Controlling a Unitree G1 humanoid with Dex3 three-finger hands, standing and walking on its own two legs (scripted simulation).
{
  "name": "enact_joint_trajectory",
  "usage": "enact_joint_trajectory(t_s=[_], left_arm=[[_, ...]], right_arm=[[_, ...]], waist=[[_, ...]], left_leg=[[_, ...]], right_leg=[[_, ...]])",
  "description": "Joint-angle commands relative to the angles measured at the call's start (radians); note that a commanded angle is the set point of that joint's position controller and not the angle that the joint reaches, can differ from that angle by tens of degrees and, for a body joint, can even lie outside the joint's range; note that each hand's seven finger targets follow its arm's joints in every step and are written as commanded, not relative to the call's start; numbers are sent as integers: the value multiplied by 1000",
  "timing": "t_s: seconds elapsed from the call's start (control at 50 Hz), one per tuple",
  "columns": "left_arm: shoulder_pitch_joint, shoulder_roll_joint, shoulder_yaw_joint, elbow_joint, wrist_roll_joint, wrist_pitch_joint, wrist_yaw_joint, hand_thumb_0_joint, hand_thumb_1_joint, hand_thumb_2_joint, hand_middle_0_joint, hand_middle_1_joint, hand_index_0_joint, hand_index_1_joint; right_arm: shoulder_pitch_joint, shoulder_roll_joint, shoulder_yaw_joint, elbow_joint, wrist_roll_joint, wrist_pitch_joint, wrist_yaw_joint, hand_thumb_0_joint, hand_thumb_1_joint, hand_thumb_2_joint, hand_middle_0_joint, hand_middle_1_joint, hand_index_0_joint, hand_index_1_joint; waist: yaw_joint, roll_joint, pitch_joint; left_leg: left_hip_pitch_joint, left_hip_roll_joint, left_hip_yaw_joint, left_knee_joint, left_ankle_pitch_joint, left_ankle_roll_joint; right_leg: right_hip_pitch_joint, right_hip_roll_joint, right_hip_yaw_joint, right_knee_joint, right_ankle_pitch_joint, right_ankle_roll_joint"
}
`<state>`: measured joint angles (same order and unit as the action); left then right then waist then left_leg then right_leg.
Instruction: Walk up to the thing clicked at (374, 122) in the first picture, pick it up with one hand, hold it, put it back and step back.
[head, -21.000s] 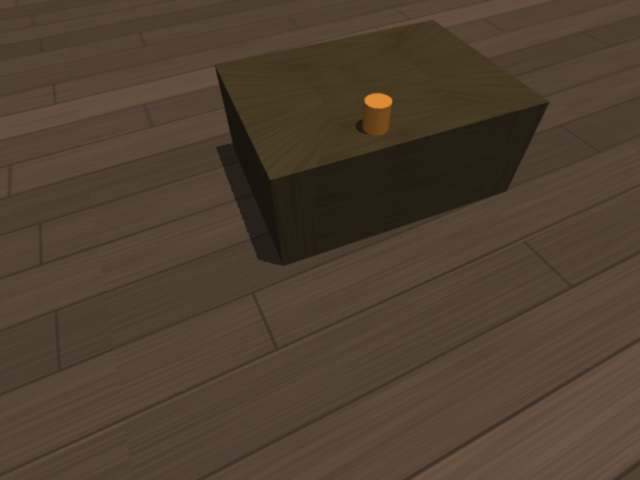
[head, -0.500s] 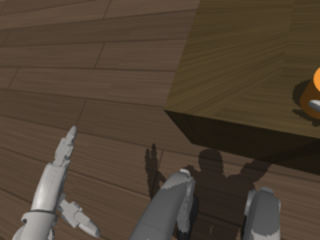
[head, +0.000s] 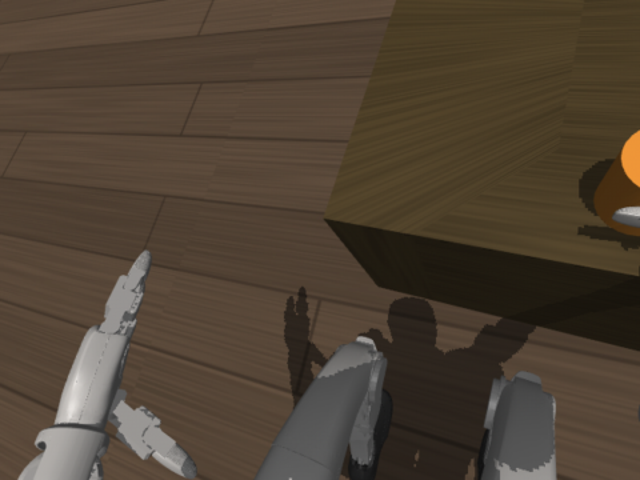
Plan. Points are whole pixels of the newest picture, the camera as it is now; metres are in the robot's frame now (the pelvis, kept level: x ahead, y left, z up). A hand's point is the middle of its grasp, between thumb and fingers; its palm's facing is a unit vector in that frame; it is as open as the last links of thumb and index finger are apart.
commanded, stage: withdraw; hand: right
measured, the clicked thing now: out of the picture +0.50 -0.23 -0.07
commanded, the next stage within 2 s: rise in 0.36 s
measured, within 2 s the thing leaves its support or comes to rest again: neither
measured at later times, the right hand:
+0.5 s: hand out of the picture +0.51 -0.33 +0.07, palm faces +0.32 +0.95 -0.03, open 17.2 cm
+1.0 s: hand out of the picture +0.40 -0.37 +0.11, palm faces +0.37 +0.86 -0.36, open 17.1 cm
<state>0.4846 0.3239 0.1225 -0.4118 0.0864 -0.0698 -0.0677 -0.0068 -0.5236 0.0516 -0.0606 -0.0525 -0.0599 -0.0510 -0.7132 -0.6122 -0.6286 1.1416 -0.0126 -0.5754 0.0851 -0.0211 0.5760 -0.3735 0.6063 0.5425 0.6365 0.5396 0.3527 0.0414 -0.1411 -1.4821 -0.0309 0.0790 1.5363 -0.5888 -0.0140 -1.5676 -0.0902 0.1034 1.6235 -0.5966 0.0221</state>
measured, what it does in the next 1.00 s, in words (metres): rises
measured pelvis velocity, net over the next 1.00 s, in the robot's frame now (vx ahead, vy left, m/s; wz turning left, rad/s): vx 0.05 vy -0.02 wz -0.06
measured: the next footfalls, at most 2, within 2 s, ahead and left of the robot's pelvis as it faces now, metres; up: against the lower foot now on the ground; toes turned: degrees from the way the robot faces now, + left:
none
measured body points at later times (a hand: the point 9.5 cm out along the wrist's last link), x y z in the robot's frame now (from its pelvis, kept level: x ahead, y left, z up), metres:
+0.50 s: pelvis +0.01 -0.01 +0.04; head +0.16 -0.08 +0.46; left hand +0.18 +0.25 +0.09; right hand +0.49 -0.38 +0.08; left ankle +0.06 +0.13 -0.54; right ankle +0.06 -0.13 -0.54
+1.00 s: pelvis +0.05 -0.02 +0.13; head +0.12 -0.06 +0.58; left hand +0.23 +0.16 +0.12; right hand +0.38 -0.41 +0.14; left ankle +0.06 +0.13 -0.54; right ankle +0.06 -0.13 -0.54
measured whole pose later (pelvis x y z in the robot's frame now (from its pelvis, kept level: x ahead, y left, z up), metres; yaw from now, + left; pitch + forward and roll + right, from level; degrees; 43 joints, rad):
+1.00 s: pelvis +0.05 -0.02 +0.13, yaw -3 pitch +17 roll +4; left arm 0.39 0.20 -0.11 -0.01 -0.02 0.12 -0.04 0.00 0.34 0.58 -0.15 -0.20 -0.15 -0.20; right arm -0.40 -0.57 -0.38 0.95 -0.03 -0.06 -0.03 -0.01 0.48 -0.10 0.06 0.06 0.06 0.06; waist 0.12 -0.03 -0.15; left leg -0.79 0.00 0.03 0.94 -0.44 -0.04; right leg -0.87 -0.06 0.02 1.04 -0.46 -0.01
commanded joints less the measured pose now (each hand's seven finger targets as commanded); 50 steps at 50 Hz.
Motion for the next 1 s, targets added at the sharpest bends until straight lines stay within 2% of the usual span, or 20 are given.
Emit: enact_joint_trajectory(t_s=[0.0,0.1,0.24,0.32,0.4,0.42,0.46,0.48,0.52,0.54,0.58,0.62,0.68,0.72,0.76,0.82,0.86,0.88,0.96,0.98], left_arm=[[90,163,157,-140,-10,-51,24,0,-525,38,-52,-50,-51,-50],[51,210,194,-189,-16,-52,34,0,-524,39,-51,-49,-50,-49],[109,123,97,-7,-23,-23,36,0,-532,42,-49,-46,-47,-48],[13,138,83,32,-18,-15,55,0,-548,47,-53,-48,-49,-53],[-46,184,105,17,-25,-4,73,0,-565,53,-56,-49,-49,-57],[-49,205,127,10,-31,-1,80,0,-564,49,-57,-50,-51,-56],[-32,183,97,57,-36,5,81,0,-589,72,-76,-62,-62,-77],[-54,197,93,-7,-59,40,85,0,-574,72,-75,-67,-64,-78],[25,167,69,-19,-61,71,74,0,-557,74,-70,-67,-61,-76],[76,166,61,23,-64,87,66,0,-554,81,-68,-62,-57,-74],[132,126,30,100,-71,103,53,0,-463,105,-56,-55,-44,-67],[62,168,67,86,-71,117,52,0,-323,164,-31,-44,-20,-55],[-1,141,48,204,-74,132,51,0,-83,404,-132,-187,-131,-188],[-119,100,-23,215,-80,127,55,0,77,511,-131,-185,-130,-186],[-180,58,-101,190,-76,115,55,0,237,557,-139,-198,-138,-199],[-162,-37,-212,240,-78,109,45,0,380,600,-147,-211,-146,-212],[-109,9,-170,218,-83,111,50,0,494,667,-159,-230,-158,-231],[-37,83,-87,213,-90,120,55,0,537,691,-163,-237,-162,-238],[28,119,-3,319,-125,164,72,0,677,773,-178,-260,-177,-261],[-19,113,-7,347,-134,167,79,0,728,803,-183,-268,-182,-270]], right_arm=[[-333,-206,6,-179,7,-64,5,0,486,-343,329,400,354,400],[-351,-337,-43,-276,-3,-62,1,0,457,-328,304,364,323,364],[-356,-419,-71,-354,17,-10,40,0,528,-106,122,130,126,130],[-409,-361,-7,-344,25,49,74,0,558,-53,56,64,62,64],[-358,-347,-4,-204,33,111,93,0,557,-59,45,59,55,59],[-324,-322,7,-138,39,126,102,0,554,-63,45,60,56,59],[-323,-282,28,-95,53,141,120,0,465,-46,73,44,76,43],[-261,-569,-29,-43,-74,216,61,0,418,-73,57,58,64,58],[-361,-399,67,-106,-53,263,4,0,463,-68,53,60,62,60],[-357,-401,64,-106,-55,284,-7,0,465,-68,53,60,62,60],[-350,-493,28,-181,-66,317,-39,0,465,-74,49,62,60,62],[-387,-596,-15,-262,-79,335,-73,0,378,-99,48,62,59,62],[-356,-447,66,-208,-69,364,-102,0,533,-65,55,56,55,56],[-353,-372,114,-153,-66,375,-121,0,539,-61,54,55,54,55],[-313,-372,116,-125,-72,381,-135,0,493,-89,59,63,59,63],[-185,-189,221,-79,-57,398,-126,0,501,-84,58,62,58,62],[-60,-196,207,-141,-49,419,-126,0,462,-106,62,68,62,68],[54,-266,155,-201,-44,436,-129,0,454,-112,63,70,63,70],[204,-73,301,-502,17,515,-121,0,521,-72,56,58,56,58],[204,-59,326,-560,24,532,-128,0,527,-69,56,57,55,57]], waist=[[4,-366,-508],[-31,-388,-604],[-97,-505,-588],[-90,-488,-567],[-67,-317,-490],[-39,-277,-469],[-44,-246,-419],[-161,-279,-494],[-94,-298,-511],[-106,-302,-496],[-150,-367,-533],[-183,-401,-613],[-185,-382,-463],[-202,-336,-383],[-234,-301,-393],[-233,-283,-331],[-235,-249,-392],[-239,-251,-414],[-198,-178,-326],[-216,-164,-282]], left_leg=[[214,-32,-16,-178,252,40],[284,-29,-37,-205,231,36],[306,-28,-40,-248,267,40],[295,-27,-23,-279,240,45],[365,-29,-15,-344,259,33],[377,-31,-5,-354,257,33],[375,-32,2,-370,248,33],[468,-29,-27,-417,247,34],[500,-38,-16,-448,300,27],[510,-40,-10,-458,328,30],[543,-38,-9,-471,379,30],[595,-36,-18,-494,423,30],[576,-32,-7,-534,393,35],[588,-32,-2,-568,357,39],[662,-32,-10,-602,359,34],[696,-32,-6,-637,327,36],[757,-33,3,-652,379,35],[785,-31,8,-656,420,34],[786,-24,9,-703,436,28],[783,-20,13,-708,409,29]], right_leg=[[489,28,-17,-197,246,-31],[524,28,-22,-213,213,-28],[635,31,-35,-270,302,-13],[696,22,-24,-328,283,-6],[630,21,-11,-361,252,-26],[628,20,-5,-376,245,-29],[613,25,-7,-401,234,-32],[707,28,-22,-463,272,-21],[788,25,-27,-480,321,-20],[802,33,-30,-498,349,-22],[880,40,-45,-516,440,-15],[968,37,-56,-526,517,-9],[975,36,-56,-585,512,-5],[955,33,-54,-631,480,-1],[945,34,-66,-654,447,-4],[951,34,-68,-708,392,-1],[1024,37,-69,-730,468,0],[1068,39,-73,-737,523,0],[1141,39,-74,-787,540,-11],[1121,40,-71,-809,495,-15]])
